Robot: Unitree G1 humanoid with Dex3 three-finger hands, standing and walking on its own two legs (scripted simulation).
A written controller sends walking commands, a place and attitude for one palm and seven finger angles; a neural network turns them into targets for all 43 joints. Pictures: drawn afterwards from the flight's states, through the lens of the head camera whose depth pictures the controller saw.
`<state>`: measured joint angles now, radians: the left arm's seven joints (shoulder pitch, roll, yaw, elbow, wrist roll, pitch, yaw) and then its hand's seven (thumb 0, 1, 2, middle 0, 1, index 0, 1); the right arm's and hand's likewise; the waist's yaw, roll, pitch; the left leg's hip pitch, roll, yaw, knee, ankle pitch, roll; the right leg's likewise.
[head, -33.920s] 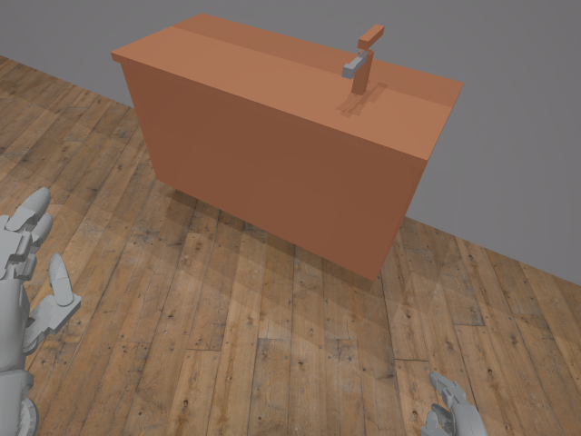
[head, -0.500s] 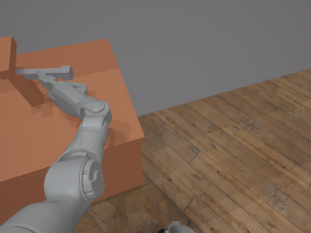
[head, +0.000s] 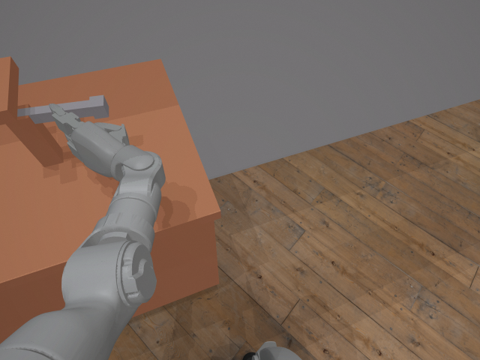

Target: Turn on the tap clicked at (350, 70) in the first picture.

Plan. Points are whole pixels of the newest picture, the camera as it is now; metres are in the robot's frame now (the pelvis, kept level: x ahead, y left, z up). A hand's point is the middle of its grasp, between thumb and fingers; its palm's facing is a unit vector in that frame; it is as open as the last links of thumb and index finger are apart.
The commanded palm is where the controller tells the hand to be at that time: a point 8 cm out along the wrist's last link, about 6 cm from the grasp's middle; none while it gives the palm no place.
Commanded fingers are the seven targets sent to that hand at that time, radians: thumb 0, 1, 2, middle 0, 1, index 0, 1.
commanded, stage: lift the hand up off the lever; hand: left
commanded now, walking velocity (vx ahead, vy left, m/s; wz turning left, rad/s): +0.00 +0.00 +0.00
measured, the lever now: (99, 107) +0.55 +0.22 +0.09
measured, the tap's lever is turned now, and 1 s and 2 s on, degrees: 83 83 83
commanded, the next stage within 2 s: none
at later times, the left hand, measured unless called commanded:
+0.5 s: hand (112, 127) +0.49 +0.18 +0.10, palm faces +0.79 -0.60 -0.11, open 7.8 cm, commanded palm +0.43 +0.19 +0.12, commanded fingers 0.00 0.90 0.90 -0.15 -0.15 -0.15 -0.15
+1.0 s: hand (105, 121) +0.48 +0.18 +0.12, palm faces +0.80 -0.59 -0.12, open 7.8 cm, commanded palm +0.42 +0.20 +0.13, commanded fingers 0.00 0.90 0.90 -0.15 -0.15 -0.15 -0.15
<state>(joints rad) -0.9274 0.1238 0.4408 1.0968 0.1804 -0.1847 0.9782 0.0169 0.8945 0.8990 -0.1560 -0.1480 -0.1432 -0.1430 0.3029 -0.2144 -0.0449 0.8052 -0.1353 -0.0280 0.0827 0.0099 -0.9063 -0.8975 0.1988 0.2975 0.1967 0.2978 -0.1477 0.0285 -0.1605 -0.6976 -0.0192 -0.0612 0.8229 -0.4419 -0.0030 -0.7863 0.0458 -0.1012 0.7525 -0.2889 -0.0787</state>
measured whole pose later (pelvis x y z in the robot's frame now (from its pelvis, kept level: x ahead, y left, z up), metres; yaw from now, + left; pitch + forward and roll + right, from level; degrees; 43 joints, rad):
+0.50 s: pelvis +0.01 +0.01 +0.01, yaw +0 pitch +15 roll -1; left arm -0.83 0.05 0.38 0.95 0.14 -0.10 0.95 0.02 0.89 0.90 -0.16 -0.15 -0.15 -0.15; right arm 0.28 -0.21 -0.05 0.80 -0.13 -0.01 0.08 0.01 -0.91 -0.90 0.20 0.30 0.20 0.30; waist -0.10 0.03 -0.16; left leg -0.59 -0.02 -0.07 0.76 -0.44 0.00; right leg -0.67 0.04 -0.10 0.70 -0.29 -0.07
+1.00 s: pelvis +0.01 +0.00 +0.02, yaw +0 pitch +13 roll -1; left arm -0.84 0.06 0.39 0.90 0.13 -0.02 0.94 0.02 0.89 0.90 -0.16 -0.15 -0.16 -0.15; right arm 0.27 -0.21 -0.05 0.80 -0.11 -0.01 0.06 0.01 -0.91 -0.90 0.20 0.30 0.20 0.30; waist -0.09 0.03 -0.14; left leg -0.53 -0.02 -0.06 0.71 -0.41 0.00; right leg -0.62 0.04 -0.09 0.66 -0.27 -0.07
